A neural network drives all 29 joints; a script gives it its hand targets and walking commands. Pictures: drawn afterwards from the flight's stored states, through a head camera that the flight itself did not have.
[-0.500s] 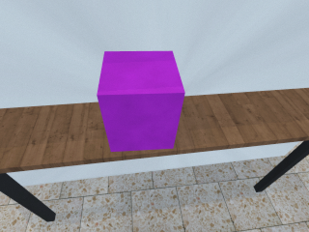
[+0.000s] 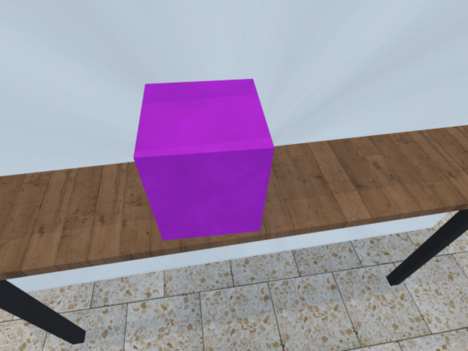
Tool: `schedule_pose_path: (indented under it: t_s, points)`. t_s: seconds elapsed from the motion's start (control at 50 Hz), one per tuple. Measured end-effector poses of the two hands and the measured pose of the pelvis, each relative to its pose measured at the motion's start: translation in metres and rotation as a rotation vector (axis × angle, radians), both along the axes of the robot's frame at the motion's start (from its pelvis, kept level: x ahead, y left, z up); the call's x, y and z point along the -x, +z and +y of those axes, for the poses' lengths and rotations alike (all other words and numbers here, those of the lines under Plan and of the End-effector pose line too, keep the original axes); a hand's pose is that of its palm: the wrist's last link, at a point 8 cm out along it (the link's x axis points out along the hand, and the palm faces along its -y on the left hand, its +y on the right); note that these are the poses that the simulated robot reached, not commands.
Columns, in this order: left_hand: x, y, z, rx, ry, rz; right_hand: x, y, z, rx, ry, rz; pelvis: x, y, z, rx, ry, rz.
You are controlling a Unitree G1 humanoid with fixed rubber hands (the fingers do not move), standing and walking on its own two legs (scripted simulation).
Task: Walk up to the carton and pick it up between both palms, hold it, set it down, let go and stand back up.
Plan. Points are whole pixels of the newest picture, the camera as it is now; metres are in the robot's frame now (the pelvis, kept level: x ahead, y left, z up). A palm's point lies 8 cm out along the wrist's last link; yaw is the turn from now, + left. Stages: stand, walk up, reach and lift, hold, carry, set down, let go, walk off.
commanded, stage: walk up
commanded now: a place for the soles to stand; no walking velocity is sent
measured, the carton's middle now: (206, 162) +0.46 +0.05 +0.05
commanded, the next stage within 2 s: stand in 0.40 s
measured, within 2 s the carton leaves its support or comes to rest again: neither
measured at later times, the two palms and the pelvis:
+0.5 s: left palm out of the picture +0.05 +0.26 -0.13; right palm out of the picture -0.01 -0.25 -0.14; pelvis +0.00 +0.01 +0.00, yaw -5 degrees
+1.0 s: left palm (92, 348) +0.16 +0.24 -0.09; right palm (380, 350) +0.15 -0.26 -0.09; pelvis -0.02 +0.00 -0.01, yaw +1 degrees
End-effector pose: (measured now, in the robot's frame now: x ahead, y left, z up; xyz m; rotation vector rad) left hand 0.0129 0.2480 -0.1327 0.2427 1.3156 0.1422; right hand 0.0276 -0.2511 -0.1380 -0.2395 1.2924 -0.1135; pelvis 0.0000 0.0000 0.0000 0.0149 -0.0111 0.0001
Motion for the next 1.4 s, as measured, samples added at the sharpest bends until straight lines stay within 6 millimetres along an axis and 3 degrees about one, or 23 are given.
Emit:
schedule_pose_path:
  t_s: [0.2,0.62,0.66,0.72,0.8,0.88,0.98,1.1,1.26,1.4]
  points:
    - [-0.026,0.000,0.000,0.001,-0.049,-0.032,0.008,0.000,-0.002,0.010,-0.038,0.023,-0.004,-0.001,0.002,-0.004,-0.033,0.000]
    - [-0.034,0.001,0.011,-0.036,-0.124,-0.008,0.047,-0.005,-0.001,0.010,-0.123,0.078,0.000,-0.003,0.007,-0.014,-0.104,-0.004]
    - [-0.043,-0.006,0.015,-0.034,-0.077,0.048,0.037,-0.011,-0.005,-0.001,-0.110,0.066,0.009,-0.009,0.007,-0.010,-0.072,0.017]
    - [-0.084,-0.013,0.017,-0.033,-0.051,0.065,-0.009,-0.019,-0.014,-0.013,-0.068,-0.015,0.026,-0.023,0.007,-0.004,-0.030,0.015]
    - [-0.146,0.006,0.004,-0.013,-0.089,-0.063,-0.081,-0.006,-0.020,-0.008,-0.067,-0.204,0.035,-0.032,0.006,0.012,0.000,0.009]
    - [-0.167,0.033,-0.009,0.006,-0.123,-0.144,-0.118,0.021,-0.014,-0.027,-0.081,-0.329,0.032,-0.026,0.003,0.031,0.007,-0.031]
    - [-0.148,0.045,-0.011,0.006,-0.119,-0.159,-0.120,0.043,-0.008,-0.030,-0.066,-0.361,0.023,-0.015,-0.003,0.026,0.010,-0.062]
    - [-0.128,0.043,-0.002,-0.013,-0.086,-0.154,-0.104,0.038,0.004,-0.048,-0.047,-0.326,0.021,-0.010,-0.007,0.024,0.013,-0.049]
    - [-0.146,0.059,-0.002,-0.015,-0.092,-0.254,-0.097,0.038,0.025,-0.084,-0.048,-0.375,0.013,-0.002,-0.007,0.017,0.007,-0.037]
    - [-0.156,0.065,-0.010,0.024,-0.083,-0.340,-0.099,0.052,0.024,-0.063,-0.033,-0.443,0.001,0.004,-0.004,0.015,-0.001,-0.051]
